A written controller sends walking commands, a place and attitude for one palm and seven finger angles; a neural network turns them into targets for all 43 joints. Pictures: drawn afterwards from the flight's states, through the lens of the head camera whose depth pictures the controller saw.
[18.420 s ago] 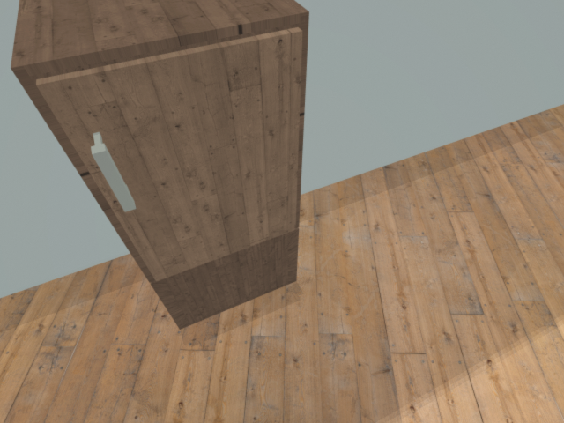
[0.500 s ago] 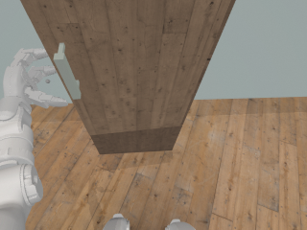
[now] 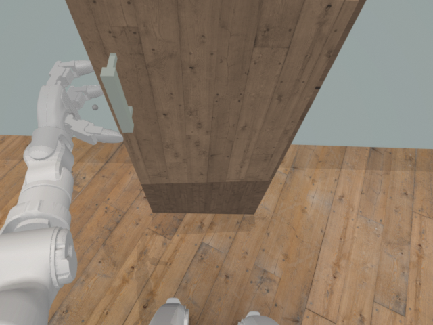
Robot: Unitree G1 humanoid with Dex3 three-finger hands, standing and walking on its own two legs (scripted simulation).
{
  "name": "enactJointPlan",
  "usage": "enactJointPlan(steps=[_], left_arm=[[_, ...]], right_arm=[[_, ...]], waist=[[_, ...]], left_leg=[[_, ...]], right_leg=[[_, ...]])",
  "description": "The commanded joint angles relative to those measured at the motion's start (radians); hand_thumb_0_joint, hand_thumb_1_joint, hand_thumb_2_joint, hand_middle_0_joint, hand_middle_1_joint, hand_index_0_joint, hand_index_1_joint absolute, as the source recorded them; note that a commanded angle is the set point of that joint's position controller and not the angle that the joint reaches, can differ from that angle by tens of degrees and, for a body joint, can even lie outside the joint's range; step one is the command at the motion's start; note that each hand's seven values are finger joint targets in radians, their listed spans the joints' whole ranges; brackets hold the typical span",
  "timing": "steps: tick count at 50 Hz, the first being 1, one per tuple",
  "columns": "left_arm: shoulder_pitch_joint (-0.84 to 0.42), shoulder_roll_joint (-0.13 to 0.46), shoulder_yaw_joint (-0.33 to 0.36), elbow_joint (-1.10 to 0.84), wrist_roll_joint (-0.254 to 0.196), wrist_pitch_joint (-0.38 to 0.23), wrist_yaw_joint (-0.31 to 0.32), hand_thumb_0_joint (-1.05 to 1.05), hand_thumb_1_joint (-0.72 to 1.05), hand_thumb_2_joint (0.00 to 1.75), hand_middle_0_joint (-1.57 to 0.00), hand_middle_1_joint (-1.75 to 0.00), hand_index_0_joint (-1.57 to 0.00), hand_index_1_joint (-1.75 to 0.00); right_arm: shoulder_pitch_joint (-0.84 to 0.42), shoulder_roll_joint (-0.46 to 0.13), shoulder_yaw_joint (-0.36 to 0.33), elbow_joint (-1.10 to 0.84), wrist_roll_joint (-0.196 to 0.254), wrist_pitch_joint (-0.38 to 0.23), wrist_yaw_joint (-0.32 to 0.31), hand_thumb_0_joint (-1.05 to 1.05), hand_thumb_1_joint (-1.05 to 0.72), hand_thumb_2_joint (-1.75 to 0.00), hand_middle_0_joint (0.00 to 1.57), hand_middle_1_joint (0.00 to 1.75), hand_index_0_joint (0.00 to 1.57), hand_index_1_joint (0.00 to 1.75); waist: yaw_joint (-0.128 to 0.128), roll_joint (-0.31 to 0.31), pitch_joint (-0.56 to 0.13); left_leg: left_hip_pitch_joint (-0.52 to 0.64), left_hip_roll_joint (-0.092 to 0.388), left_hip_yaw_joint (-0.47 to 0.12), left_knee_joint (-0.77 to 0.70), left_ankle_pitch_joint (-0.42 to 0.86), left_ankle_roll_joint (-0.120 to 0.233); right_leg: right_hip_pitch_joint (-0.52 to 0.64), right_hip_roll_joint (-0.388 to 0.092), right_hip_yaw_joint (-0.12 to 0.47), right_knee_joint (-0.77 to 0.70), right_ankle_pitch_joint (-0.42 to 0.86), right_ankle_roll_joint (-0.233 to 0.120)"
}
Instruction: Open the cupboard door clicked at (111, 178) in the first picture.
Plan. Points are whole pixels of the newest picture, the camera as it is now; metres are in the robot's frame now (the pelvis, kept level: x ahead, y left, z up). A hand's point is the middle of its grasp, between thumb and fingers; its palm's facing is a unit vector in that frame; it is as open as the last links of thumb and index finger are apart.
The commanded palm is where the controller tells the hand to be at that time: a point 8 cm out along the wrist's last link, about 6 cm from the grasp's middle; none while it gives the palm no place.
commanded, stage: slide the fingers in behind the handle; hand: left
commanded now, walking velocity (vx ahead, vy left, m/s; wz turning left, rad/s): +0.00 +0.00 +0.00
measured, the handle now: (120, 95) +0.51 +0.19 +0.09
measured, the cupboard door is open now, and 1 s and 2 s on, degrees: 3 3 3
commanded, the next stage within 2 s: move the hooked fingers beside the handle in 0.70 s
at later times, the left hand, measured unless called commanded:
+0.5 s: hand (100, 108) +0.47 +0.22 +0.10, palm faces +0.12 -0.99 -0.01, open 15.1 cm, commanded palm +0.45 +0.20 +0.09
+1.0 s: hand (99, 108) +0.47 +0.22 +0.10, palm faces +0.11 -0.99 +0.00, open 15.0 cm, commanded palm +0.45 +0.21 +0.09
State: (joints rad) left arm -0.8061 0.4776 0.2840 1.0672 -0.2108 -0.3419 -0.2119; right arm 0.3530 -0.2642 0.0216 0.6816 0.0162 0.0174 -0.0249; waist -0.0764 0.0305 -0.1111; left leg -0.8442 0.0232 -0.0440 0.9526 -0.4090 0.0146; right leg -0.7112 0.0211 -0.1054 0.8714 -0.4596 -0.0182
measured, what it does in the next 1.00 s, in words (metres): stands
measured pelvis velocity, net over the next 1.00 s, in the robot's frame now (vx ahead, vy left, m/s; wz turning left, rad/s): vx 0.00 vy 0.01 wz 0.02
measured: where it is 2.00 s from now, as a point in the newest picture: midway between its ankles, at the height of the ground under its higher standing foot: outside the picture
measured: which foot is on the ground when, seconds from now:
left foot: down 0.00-1.00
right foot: down 0.00-1.00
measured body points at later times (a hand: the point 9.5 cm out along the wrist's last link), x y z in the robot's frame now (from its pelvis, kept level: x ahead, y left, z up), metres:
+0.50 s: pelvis +0.00 +0.01 +0.00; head +0.09 +0.03 +0.44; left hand +0.46 +0.27 +0.10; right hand +0.06 -0.25 -0.12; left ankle +0.02 +0.10 -0.69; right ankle -0.03 -0.11 -0.69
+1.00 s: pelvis +0.00 +0.01 +0.00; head +0.09 +0.03 +0.44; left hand +0.46 +0.27 +0.10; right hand +0.06 -0.25 -0.12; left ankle +0.02 +0.10 -0.69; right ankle -0.03 -0.11 -0.69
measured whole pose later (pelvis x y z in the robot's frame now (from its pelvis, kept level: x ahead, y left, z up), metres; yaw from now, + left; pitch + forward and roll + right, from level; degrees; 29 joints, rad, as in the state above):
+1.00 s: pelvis +0.00 +0.01 +0.00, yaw +1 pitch +17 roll -4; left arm -0.82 0.41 0.20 1.04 -0.21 -0.35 -0.13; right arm 0.34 -0.26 0.01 0.71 0.01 -0.01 0.00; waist -0.05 0.03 -0.11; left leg -0.84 0.00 -0.05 0.96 -0.41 0.03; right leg -0.70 0.00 -0.11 0.87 -0.47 0.00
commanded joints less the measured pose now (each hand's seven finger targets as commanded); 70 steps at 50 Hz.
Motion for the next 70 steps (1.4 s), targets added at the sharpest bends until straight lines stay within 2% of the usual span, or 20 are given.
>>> enactJointPlan(steps=[1, 5, 7, 11, 13, 21, 24, 27, 28, 31, 33, 35, 38, 45, 47, 56, 60, 63, 65, 70], left_arm=[[-0.516, -0.065, -0.158, -0.243, 0.037, -0.064, -0.074, 0.00, -0.50, 0.30, -0.30, -1.20, -0.30, -1.20], [-0.553, -0.111, -0.194, -0.262, 0.039, -0.065, -0.059, 0.00, -0.50, 0.30, -0.30, -1.20, -0.30, -1.20], [-0.534, -0.099, -0.184, -0.270, 0.042, -0.066, -0.054, 0.00, -0.50, 0.30, -0.30, -1.20, -0.30, -1.20], [-0.524, -0.181, -0.252, -0.307, 0.041, -0.067, -0.043, 0.00, -0.50, 0.30, -0.30, -1.20, -0.30, -1.20], [-0.550, -0.190, -0.258, -0.270, 0.043, -0.059, -0.033, 0.00, -0.50, 0.30, -0.30, -1.20, -0.30, -1.20], [-0.546, -0.217, -0.277, -0.303, 0.054, -0.072, -0.021, 0.00, -0.50, 0.30, -0.30, -1.20, -0.30, -1.20], [-0.528, -0.214, -0.268, -0.314, 0.047, -0.073, -0.016, 0.00, -0.50, 0.30, -0.30, -1.20, -0.30, -1.20], [-0.537, -0.226, -0.280, -0.286, 0.050, -0.068, -0.017, 0.00, -0.50, 0.30, -0.30, -1.20, -0.30, -1.20], [-0.562, -0.197, -0.259, -0.303, 0.050, -0.073, -0.013, 0.00, -0.50, 0.30, -0.30, -1.20, -0.30, -1.20], [-0.539, -0.224, -0.280, -0.321, 0.050, -0.075, -0.013, 0.00, -0.50, 0.30, -0.30, -1.20, -0.30, -1.20], [-0.528, -0.228, -0.280, -0.306, 0.049, -0.070, -0.013, 0.00, -0.50, 0.30, -0.30, -1.20, -0.30, -1.20], [-0.533, -0.194, -0.252, -0.301, 0.049, -0.071, -0.011, 0.00, -0.50, 0.30, -0.30, -1.20, -0.30, -1.20], [-0.551, -0.220, -0.274, -0.299, 0.051, -0.069, -0.015, 0.00, -0.50, 0.30, -0.30, -1.20, -0.30, -1.20], [-0.523, -0.143, -0.214, -0.257, 0.051, -0.069, -0.029, 0.00, -0.50, 0.30, -0.30, -1.20, -0.30, -1.20], [-0.534, -0.175, -0.239, -0.265, 0.049, -0.070, -0.032, 0.00, -0.50, 0.30, -0.30, -1.20, -0.30, -1.20], [-0.523, -0.078, -0.162, -0.214, 0.045, -0.061, -0.056, 0.00, -0.50, 0.30, -0.30, -1.20, -0.30, -1.20], [-0.502, -0.048, -0.138, -0.213, 0.045, -0.058, -0.064, 0.00, -0.50, 0.30, -0.30, -1.20, -0.30, -1.20], [-0.488, -0.010, -0.106, -0.180, 0.041, -0.049, -0.075, 0.00, -0.50, 0.30, -0.30, -1.20, -0.30, -1.20], [-0.475, 0.041, -0.062, -0.206, 0.039, -0.055, -0.080, 0.00, -0.50, 0.30, -0.30, -1.20, -0.30, -1.20], [-0.418, 0.042, -0.059, -0.236, 0.029, -0.053, -0.095, 0.00, -0.50, 0.30, -0.30, -1.20, -0.30, -1.20]], right_arm=[[0.120, -0.165, -0.068, -0.050, -0.005, -0.023, -0.003, 0.00, -0.90, -0.90, 0.20, 0.30, 0.20, 0.30], [0.120, -0.163, -0.071, -0.041, -0.006, -0.032, 0.002, 0.00, -0.90, -0.90, 0.20, 0.30, 0.20, 0.30], [0.123, -0.166, -0.073, -0.039, -0.007, -0.034, 0.005, 0.00, -0.90, -0.90, 0.20, 0.30, 0.20, 0.30], [0.111, -0.157, -0.074, -0.039, -0.005, -0.041, 0.014, 0.00, -0.90, -0.90, 0.20, 0.30, 0.20, 0.30], [0.111, -0.159, -0.071, -0.033, -0.005, -0.042, 0.012, 0.00, -0.90, -0.90, 0.20, 0.30, 0.20, 0.30], [0.107, -0.154, -0.075, -0.031, -0.007, -0.055, 0.019, 0.00, -0.90, -0.90, 0.20, 0.30, 0.20, 0.30], [0.110, -0.158, -0.076, -0.035, -0.008, -0.058, 0.022, 0.00, -0.90, -0.90, 0.20, 0.30, 0.20, 0.30], [0.098, -0.157, -0.073, -0.033, -0.004, -0.056, 0.021, 0.00, -0.90, -0.90, 0.20, 0.30, 0.20, 0.30], [0.101, -0.161, -0.076, -0.031, -0.005, -0.056, 0.018, 0.00, -0.90, -0.90, 0.20, 0.30, 0.20, 0.30], [0.096, -0.155, -0.074, -0.036, -0.005, -0.061, 0.021, 0.00, -0.90, -0.90, 0.20, 0.30, 0.20, 0.30], [0.095, -0.156, -0.074, -0.037, -0.004, -0.059, 0.021, 0.00, -0.90, -0.90, 0.20, 0.30, 0.20, 0.30], [0.098, -0.159, -0.076, -0.033, -0.004, -0.058, 0.019, 0.00, -0.90, -0.90, 0.20, 0.30, 0.20, 0.30], [0.095, -0.155, -0.073, -0.034, -0.004, -0.058, 0.018, 0.00, -0.90, -0.90, 0.20, 0.30, 0.20, 0.30], [0.099, -0.161, -0.071, -0.032, -0.003, -0.048, 0.015, 0.00, -0.90, -0.90, 0.20, 0.30, 0.20, 0.30], [0.093, -0.157, -0.071, -0.038, -0.001, -0.048, 0.014, 0.00, -0.90, -0.90, 0.20, 0.30, 0.20, 0.30], [0.104, -0.166, -0.065, -0.040, -0.001, -0.035, 0.005, 0.00, -0.90, -0.90, 0.20, 0.30, 0.20, 0.30], [0.113, -0.166, -0.064, -0.044, -0.003, -0.031, 0.004, 0.00, -0.90, -0.90, 0.20, 0.30, 0.20, 0.30], [0.112, -0.171, -0.063, -0.046, -0.001, -0.023, 0.001, 0.00, -0.90, -0.90, 0.20, 0.30, 0.20, 0.30], [0.119, -0.173, -0.065, -0.048, -0.001, -0.020, -0.002, 0.00, -0.90, -0.90, 0.20, 0.30, 0.20, 0.30], [0.116, -0.170, -0.065, -0.064, 0.004, -0.010, 0.000, 0.00, -0.90, -0.90, 0.20, 0.30, 0.20, 0.30]], waist=[[-0.121, 0.135, -0.392], [-0.130, 0.139, -0.398], [-0.118, 0.137, -0.416], [-0.126, 0.158, -0.407], [-0.140, 0.105, -0.351], [-0.123, 0.161, -0.401], [-0.121, 0.116, -0.411], [-0.125, 0.114, -0.378], [-0.126, 0.116, -0.385], [-0.116, 0.150, -0.402], [-0.119, 0.122, -0.390], [-0.114, 0.113, -0.398], [-0.122, 0.121, -0.381], [-0.105, 0.116, -0.387], [-0.112, 0.133, -0.374], [-0.107, 0.096, -0.365], [-0.096, 0.130, -0.402], [-0.096, 0.097, -0.367], [-0.081, 0.111, -0.415], [-0.071, 0.118, -0.419]], left_leg=[[0.561, 0.006, -0.064, -0.092, 0.376, 0.003], [0.577, 0.004, -0.072, -0.093, 0.373, 0.002], [0.581, 0.003, -0.073, -0.093, 0.379, 0.000], [0.616, 0.006, -0.082, -0.094, 0.414, -0.005], [0.564, 0.002, -0.081, -0.105, 0.344, -0.001], [0.621, 0.003, -0.091, -0.101, 0.407, -0.010], [0.618, 0.001, -0.094, -0.101, 0.418, -0.006], [0.597, 0.001, -0.091, -0.108, 0.372, -0.009], [0.597, 0.001, -0.091, -0.107, 0.365, -0.008], [0.624, 0.002, -0.096, -0.107, 0.408, -0.012], [0.606, 0.001, -0.091, -0.108, 0.383, -0.011], [0.604, 0.001, -0.093, -0.106, 0.399, -0.010], [0.597, 0.000, -0.091, -0.107, 0.377, -0.010], [0.572, -0.001, -0.085, -0.102, 0.388, -0.007], [0.578, -0.001, -0.085, -0.105, 0.368, -0.009], [0.520, -0.002, -0.075, -0.102, 0.340, 0.000], [0.534, -0.003, -0.068, -0.094, 0.373, 0.002], [0.486, -0.003, -0.058, -0.094, 0.336, 0.005], [0.508, -0.002, -0.056, -0.089, 0.377, 0.006], [0.519, 0.002, -0.048, -0.090, 0.427, 0.005]], right_leg=[[-0.115, 0.042, 0.039, -0.102, 0.290, -0.011], [-0.129, 0.041, 0.036, -0.101, 0.286, -0.012], [-0.114, 0.041, 0.035, -0.100, 0.290, -0.015], [-0.135, 0.043, 0.028, -0.099, 0.291, -0.015], [-0.133, 0.042, 0.025, -0.106, 0.271, -0.014], [-0.141, 0.039, 0.023, -0.092, 0.278, -0.019], [-0.122, 0.042, 0.021, -0.095, 0.290, -0.019], [-0.134, 0.040, 0.020, -0.097, 0.268, -0.017], [-0.133, 0.039, 0.023, -0.097, 0.269, -0.018], [-0.135, 0.040, 0.022, -0.091, 0.276, -0.020], [-0.130, 0.040, 0.020, -0.095, 0.272, -0.018], [-0.122, 0.040, 0.021, -0.093, 0.280, -0.018], [-0.135, 0.039, 0.021, -0.094, 0.270, -0.017], [-0.119, 0.038, 0.025, -0.090, 0.278, -0.019], [-0.136, 0.038, 0.025, -0.093, 0.262, -0.018], [-0.118, 0.037, 0.032, -0.094, 0.263, -0.015], [-0.109, 0.037, 0.035, -0.089, 0.281, -0.016], [-0.099, 0.037, 0.037, -0.094, 0.272, -0.012], [-0.077, 0.038, 0.042, -0.090, 0.303, -0.014], [-0.057, 0.042, 0.039, -0.088, 0.336, -0.011]])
